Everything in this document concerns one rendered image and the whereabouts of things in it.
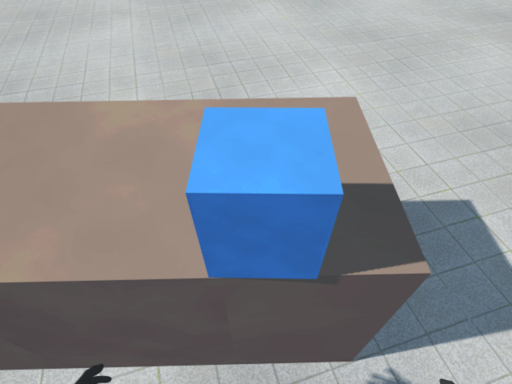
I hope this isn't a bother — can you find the carton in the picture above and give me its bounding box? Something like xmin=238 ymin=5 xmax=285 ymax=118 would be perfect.
xmin=186 ymin=107 xmax=343 ymax=279

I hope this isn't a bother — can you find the pedestal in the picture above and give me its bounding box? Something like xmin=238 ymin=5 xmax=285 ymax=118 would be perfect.
xmin=0 ymin=97 xmax=431 ymax=370

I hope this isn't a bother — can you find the left robot hand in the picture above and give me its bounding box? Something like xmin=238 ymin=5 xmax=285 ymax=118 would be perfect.
xmin=75 ymin=364 xmax=111 ymax=384

